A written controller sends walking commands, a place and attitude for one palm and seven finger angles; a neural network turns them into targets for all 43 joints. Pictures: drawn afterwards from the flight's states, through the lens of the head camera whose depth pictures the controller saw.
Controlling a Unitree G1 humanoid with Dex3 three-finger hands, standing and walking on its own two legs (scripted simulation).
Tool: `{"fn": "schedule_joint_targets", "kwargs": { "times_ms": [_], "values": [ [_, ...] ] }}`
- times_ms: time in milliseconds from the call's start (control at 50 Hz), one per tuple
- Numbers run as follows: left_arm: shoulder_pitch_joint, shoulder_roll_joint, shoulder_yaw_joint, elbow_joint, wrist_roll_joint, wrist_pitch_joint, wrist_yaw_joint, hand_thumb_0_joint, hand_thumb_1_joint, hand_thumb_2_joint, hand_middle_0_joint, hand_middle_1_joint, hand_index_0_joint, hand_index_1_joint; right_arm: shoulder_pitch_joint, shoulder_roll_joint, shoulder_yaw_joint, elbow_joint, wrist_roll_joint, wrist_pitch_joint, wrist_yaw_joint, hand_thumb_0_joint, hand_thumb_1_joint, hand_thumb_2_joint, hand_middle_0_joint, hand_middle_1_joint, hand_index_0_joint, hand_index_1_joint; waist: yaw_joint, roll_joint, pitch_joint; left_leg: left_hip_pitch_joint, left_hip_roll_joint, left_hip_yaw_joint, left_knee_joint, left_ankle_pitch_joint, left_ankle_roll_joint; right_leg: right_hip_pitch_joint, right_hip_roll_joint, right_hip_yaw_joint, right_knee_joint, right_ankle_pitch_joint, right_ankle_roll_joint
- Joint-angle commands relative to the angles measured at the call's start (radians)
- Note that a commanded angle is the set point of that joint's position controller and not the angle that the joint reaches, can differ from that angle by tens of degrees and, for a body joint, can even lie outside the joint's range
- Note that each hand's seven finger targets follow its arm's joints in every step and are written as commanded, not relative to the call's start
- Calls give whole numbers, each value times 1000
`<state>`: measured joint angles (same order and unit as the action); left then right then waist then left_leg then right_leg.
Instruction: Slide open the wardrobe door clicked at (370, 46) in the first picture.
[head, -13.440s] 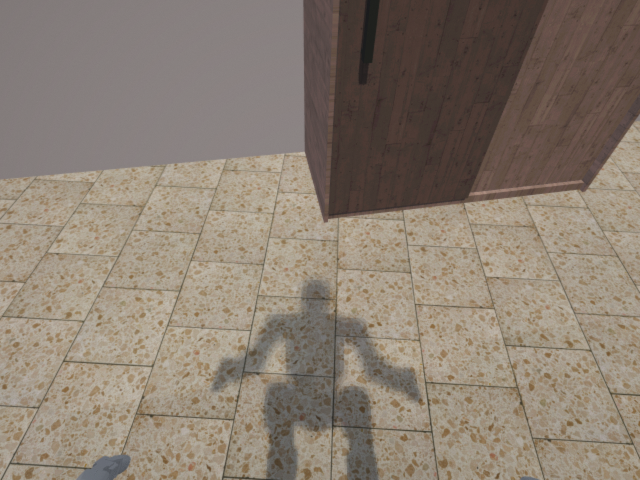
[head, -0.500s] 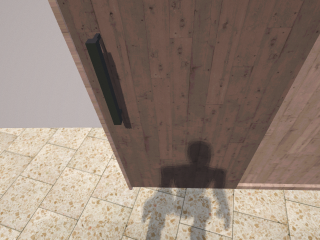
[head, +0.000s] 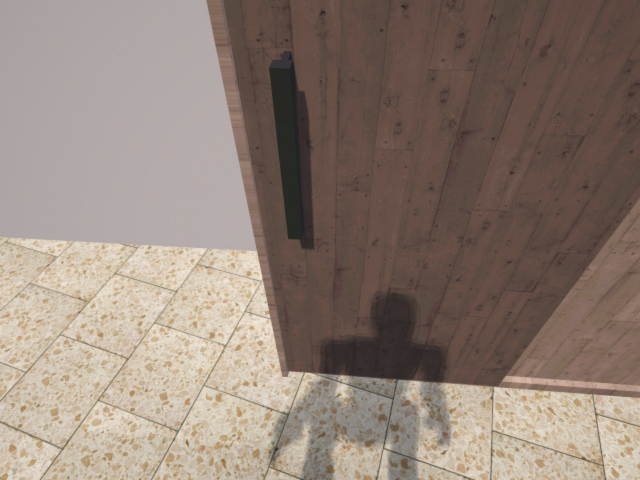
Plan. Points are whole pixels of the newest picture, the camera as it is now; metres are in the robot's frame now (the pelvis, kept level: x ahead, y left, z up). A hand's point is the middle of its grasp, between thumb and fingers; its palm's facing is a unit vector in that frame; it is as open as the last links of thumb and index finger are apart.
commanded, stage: come to a stop and stand still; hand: left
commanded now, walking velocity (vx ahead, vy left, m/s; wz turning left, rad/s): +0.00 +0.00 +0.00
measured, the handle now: (292, 156) +0.55 +0.09 +0.13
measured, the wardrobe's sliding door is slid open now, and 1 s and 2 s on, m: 0.00 0.00 0.00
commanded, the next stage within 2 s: look again from close up in 1.26 s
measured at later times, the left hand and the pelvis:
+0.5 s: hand out of the picture +0.08 +0.18 -0.17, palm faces -0.03 -0.98 -0.21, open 7.3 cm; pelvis +0.04 +0.00 +0.00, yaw -2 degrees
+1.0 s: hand out of the picture +0.09 +0.15 -0.17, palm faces +0.00 -0.98 -0.21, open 7.3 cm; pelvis +0.05 -0.03 +0.00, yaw -1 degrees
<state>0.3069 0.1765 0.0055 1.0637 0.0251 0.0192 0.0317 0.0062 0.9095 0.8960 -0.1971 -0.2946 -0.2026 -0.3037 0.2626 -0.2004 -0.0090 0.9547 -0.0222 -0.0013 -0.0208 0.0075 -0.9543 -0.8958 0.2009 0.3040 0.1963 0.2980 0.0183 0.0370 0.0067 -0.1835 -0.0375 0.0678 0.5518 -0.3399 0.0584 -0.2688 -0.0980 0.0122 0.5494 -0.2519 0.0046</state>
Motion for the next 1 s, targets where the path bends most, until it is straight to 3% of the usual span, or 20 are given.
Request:
{"fn": "schedule_joint_targets", "kwargs": {
  "times_ms": [0,20,60,120,180,260,520,660,980],
  "values": [
    [23,87,8,-56,-3,-24,-4,0,900,900,-200,-300,-200,-300,22,-117,-10,-46,2,-27,-2,0,-900,-900,200,300,200,300,-4,-27,110,-148,152,-184,-292,-16,-7,20,30,2,-60,-2,-23],
    [16,91,8,-58,-2,-22,-4,0,900,900,-200,-300,-200,-300,24,-122,-11,-42,1,-26,-1,0,-900,-900,200,300,200,300,-6,-25,122,-152,152,-190,-307,-50,-9,13,31,6,-59,-3,-24],
    [11,95,9,-65,1,-21,-3,0,900,900,-200,-300,-200,-300,25,-124,-11,-35,1,-28,-2,0,-900,-900,200,300,200,300,-5,-18,117,-137,155,-185,-306,2,-10,15,29,4,-53,24,-22],
    [15,97,8,-65,-3,-27,-2,0,900,900,-200,-300,-200,-300,35,-120,-6,-20,3,-37,-5,0,-900,-900,200,300,200,300,-6,-32,67,-75,147,-157,-267,166,-11,36,18,19,-61,89,-23],
    [8,105,9,-62,-7,-30,1,0,900,900,-200,-300,-200,-300,48,-118,-4,0,5,-43,-10,0,-900,-900,200,300,200,300,-10,-8,22,-13,145,-128,-221,358,-17,56,12,19,-49,147,-22],
    [-5,111,12,-60,-9,-32,4,0,900,900,-200,-300,-200,-300,60,-111,-6,24,6,-44,-14,0,-900,-900,200,300,200,300,-13,-3,7,20,141,-106,-182,478,-19,78,5,14,-34,224,-23],
    [-20,106,17,-45,-12,-28,9,0,900,900,-200,-300,-200,-300,68,-88,-11,75,7,-36,-19,0,-900,-900,200,300,200,300,-17,-27,6,35,134,-78,-144,449,-20,105,-1,20,-25,329,-24],
    [-18,119,25,-45,-10,-37,12,0,900,900,-200,-300,-200,-300,61,-80,-18,85,9,-33,-22,0,-900,-900,200,300,200,300,-19,-63,-20,50,129,-59,-107,449,-29,135,-20,36,-22,485,-35],
    [-36,128,25,-47,-11,-38,8,0,900,900,-200,-300,-200,-300,27,-89,-17,102,8,-29,-20,0,-900,-900,200,300,200,300,-17,-36,17,48,139,-65,-142,360,-34,117,-11,43,-78,382,-39]
  ]
}}
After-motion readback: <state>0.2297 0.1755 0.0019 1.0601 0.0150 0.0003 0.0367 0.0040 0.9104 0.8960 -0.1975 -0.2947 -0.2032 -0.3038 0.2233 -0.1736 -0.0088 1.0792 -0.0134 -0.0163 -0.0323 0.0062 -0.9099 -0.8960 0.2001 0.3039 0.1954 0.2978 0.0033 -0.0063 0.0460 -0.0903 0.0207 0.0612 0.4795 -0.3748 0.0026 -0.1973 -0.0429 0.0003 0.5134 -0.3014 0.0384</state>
